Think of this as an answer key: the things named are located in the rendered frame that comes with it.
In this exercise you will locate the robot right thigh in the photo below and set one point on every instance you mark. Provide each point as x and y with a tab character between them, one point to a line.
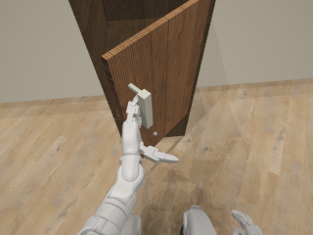
196	222

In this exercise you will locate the left robot hand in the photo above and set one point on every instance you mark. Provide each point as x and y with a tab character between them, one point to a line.
131	135

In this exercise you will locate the robot thigh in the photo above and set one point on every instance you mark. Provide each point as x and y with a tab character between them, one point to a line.
196	222
132	226

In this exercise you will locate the robot left thigh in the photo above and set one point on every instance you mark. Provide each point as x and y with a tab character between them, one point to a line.
132	226

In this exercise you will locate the left robot forearm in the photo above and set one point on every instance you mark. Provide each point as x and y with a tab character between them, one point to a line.
117	206

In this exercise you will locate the right robot hand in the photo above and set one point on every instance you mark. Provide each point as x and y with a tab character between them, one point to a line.
246	223

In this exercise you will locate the handle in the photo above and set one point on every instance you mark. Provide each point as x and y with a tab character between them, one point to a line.
145	105

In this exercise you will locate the cupboard door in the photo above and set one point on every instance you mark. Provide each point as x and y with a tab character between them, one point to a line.
163	59

